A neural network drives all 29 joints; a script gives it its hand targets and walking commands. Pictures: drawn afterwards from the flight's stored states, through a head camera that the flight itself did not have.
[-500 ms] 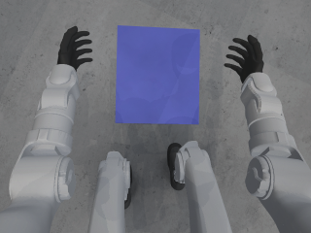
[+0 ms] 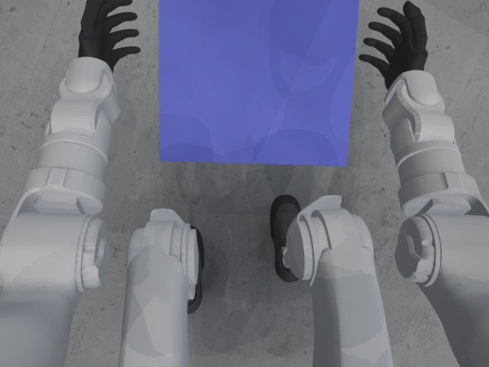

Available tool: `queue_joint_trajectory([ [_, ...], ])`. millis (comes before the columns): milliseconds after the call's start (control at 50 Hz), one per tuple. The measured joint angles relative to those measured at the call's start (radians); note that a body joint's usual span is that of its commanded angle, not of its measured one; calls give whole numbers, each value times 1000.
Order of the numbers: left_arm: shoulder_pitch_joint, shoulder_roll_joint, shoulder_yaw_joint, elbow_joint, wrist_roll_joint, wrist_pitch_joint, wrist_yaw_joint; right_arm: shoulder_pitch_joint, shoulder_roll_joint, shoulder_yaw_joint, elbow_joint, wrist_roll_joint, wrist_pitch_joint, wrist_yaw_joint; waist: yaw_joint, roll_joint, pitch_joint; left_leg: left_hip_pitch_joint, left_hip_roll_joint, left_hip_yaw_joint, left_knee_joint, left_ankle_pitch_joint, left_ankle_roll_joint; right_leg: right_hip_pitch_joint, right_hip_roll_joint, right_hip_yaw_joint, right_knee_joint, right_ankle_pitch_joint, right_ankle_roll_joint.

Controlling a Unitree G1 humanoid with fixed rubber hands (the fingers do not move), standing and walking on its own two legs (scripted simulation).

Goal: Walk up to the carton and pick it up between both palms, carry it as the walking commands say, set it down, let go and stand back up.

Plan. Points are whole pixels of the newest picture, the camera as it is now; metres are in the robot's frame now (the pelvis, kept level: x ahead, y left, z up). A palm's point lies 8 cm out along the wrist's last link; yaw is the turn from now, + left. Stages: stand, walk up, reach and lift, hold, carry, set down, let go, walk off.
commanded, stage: reach and lift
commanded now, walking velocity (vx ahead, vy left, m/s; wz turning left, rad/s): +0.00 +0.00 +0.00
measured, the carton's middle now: (249, 77) +0.52 -0.05 -0.27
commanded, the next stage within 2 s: none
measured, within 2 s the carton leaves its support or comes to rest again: leaves its support in 1.72 s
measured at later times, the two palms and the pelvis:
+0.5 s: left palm (114, 68) +0.53 +0.15 -0.20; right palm (383, 81) +0.48 -0.25 -0.20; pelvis -0.01 +0.00 -0.04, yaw +0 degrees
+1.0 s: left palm (139, 69) +0.52 +0.12 -0.21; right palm (361, 76) +0.49 -0.22 -0.20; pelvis -0.01 +0.00 -0.04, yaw +0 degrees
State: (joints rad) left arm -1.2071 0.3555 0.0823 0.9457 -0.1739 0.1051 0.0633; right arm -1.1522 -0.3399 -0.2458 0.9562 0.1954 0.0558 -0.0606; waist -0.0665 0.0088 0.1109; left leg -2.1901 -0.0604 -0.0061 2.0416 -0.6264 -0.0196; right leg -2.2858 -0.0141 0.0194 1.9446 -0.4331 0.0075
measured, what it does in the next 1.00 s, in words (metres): stands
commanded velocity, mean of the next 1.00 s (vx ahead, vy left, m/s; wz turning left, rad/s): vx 0.00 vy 0.00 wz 0.00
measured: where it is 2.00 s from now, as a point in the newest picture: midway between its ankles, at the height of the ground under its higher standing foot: (238, 267)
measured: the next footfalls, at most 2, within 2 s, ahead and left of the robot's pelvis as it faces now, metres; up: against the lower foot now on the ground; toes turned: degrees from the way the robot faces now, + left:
none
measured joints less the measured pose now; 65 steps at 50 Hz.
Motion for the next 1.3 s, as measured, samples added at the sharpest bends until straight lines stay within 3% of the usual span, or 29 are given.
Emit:
queue_joint_trajectory([
  [360,-36,34,-49,2,-80,-34,30,-47,-35,74,33,89,-35,-37,-6,-2,131,-56,7,3,142,-16,2,-59,-2,-4,133,-3,-2],
  [860,-95,-32,-73,105,-62,-62,57,-117,20,114,135,56,-65,-58,-11,4,120,-50,10,8,126,-1,7,-47,-2,0,118,3,2],
  [1300,-139,-47,-126,188,-94,-114,98,-151,37,179,181,101,-102,-86,-15,14,122,-54,-9,-1,117,10,-4,-45,10,6,115,4,9],
])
